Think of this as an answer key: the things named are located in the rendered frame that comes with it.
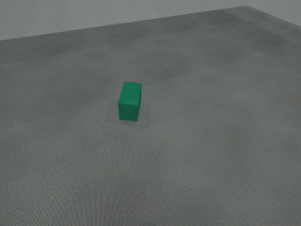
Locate carton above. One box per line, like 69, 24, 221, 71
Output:
118, 81, 142, 121

